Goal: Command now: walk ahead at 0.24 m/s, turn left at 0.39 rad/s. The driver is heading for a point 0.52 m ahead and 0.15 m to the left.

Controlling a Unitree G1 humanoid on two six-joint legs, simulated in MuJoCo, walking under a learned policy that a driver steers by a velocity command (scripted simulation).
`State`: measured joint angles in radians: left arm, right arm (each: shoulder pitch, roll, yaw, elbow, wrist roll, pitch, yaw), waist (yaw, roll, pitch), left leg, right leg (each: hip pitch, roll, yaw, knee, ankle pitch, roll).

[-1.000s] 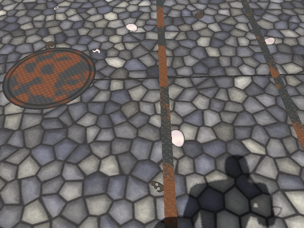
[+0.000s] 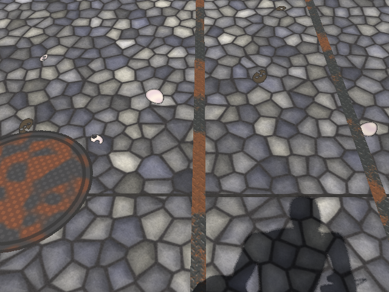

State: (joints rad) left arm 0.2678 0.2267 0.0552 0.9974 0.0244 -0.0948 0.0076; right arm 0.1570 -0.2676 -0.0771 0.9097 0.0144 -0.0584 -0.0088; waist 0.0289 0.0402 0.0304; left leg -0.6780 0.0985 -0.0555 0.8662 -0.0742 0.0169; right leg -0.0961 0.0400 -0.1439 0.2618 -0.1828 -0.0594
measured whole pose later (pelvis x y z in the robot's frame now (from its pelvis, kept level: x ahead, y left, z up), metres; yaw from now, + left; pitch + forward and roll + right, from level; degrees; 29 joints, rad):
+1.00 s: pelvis +0.17 -0.01 -0.01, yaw +30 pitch +1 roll +1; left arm 0.20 0.26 0.05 0.81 -0.01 0.00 0.03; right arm 0.17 -0.28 -0.07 0.68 0.01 0.05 -0.02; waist 0.04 0.01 0.03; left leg -0.32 0.00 -0.03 0.65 -0.35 -0.06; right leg -0.25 -0.05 -0.03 0.47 -0.25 0.00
